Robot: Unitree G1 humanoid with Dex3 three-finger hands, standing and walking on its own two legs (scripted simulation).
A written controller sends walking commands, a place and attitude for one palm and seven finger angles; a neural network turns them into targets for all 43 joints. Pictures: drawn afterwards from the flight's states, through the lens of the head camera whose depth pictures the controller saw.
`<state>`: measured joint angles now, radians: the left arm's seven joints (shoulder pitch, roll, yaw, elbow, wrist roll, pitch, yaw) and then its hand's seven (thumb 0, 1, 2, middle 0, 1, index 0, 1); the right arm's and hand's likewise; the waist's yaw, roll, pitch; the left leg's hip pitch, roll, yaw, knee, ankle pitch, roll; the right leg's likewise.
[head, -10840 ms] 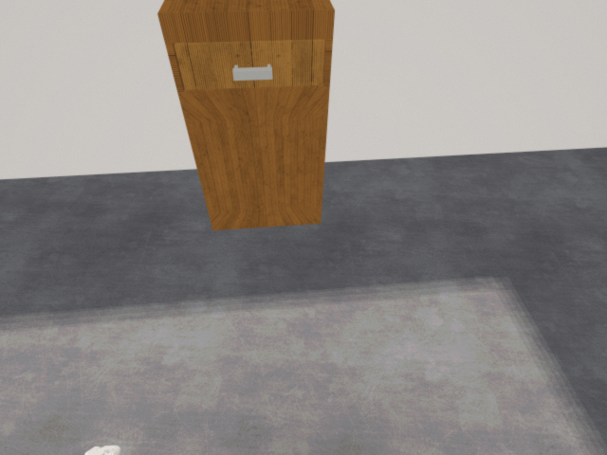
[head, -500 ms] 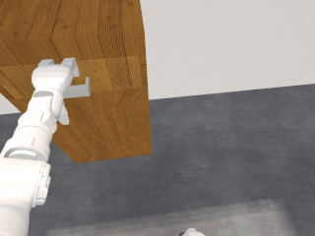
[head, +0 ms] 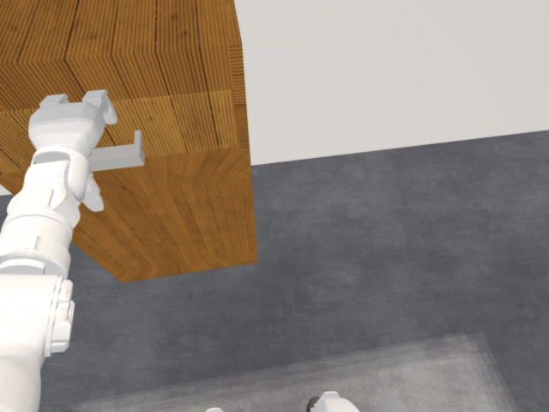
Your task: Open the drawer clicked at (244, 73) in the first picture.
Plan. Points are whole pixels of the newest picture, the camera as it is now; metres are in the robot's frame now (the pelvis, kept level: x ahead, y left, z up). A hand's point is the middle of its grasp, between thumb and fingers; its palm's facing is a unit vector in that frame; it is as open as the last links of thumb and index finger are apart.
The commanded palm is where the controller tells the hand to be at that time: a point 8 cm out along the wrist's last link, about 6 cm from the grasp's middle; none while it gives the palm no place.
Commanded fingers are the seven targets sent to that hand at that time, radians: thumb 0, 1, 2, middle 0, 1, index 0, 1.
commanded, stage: move the hooked fingers above the handle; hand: left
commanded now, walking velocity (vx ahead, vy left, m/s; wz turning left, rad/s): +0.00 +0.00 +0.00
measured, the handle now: (107, 148) +0.55 +0.26 +0.00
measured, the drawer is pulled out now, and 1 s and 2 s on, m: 0.00 0.00 0.00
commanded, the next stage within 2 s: lower the fingers behind the handle in 0.30 s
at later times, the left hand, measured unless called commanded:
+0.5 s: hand (81, 156) +0.49 +0.27 +0.06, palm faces -0.07 +0.00 -1.00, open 13.8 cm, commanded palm +0.48 +0.26 +0.11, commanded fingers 0.00 -0.50 0.30 -0.30 -1.20 -0.30 -1.20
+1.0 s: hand (91, 173) +0.48 +0.27 +0.02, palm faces -0.07 -0.02 -1.00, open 13.8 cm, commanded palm +0.47 +0.26 +0.07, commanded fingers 0.00 -0.50 0.30 -0.30 -1.20 -0.30 -1.20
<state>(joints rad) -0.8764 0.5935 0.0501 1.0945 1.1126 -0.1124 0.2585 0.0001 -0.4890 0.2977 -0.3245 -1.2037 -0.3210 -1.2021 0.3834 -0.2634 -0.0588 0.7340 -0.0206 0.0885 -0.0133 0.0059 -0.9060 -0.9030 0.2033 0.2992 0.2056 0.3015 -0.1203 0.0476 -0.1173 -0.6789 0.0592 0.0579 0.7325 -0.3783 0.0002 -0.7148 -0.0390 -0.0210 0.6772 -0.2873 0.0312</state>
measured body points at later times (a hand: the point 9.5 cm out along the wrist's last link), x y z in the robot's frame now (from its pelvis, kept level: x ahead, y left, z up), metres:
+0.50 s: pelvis +0.00 +0.00 +0.00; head +0.10 -0.01 +0.44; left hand +0.49 +0.26 +0.11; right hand +0.01 -0.28 -0.13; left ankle -0.03 +0.12 -0.71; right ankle +0.01 -0.14 -0.71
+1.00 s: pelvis -0.01 +0.00 -0.01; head +0.10 +0.00 +0.42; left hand +0.48 +0.26 +0.08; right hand -0.02 -0.28 -0.13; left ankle -0.03 +0.12 -0.71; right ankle +0.01 -0.14 -0.71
